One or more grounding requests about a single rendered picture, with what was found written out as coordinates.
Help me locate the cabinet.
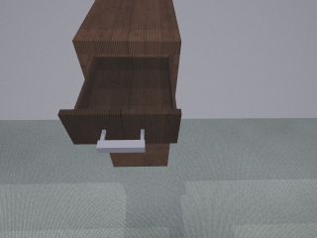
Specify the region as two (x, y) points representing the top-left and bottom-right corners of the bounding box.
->
(72, 0), (181, 168)

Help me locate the handle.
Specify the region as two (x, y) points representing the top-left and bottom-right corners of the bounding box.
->
(96, 129), (146, 154)

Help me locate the drawer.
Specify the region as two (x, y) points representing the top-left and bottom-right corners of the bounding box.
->
(57, 57), (182, 145)

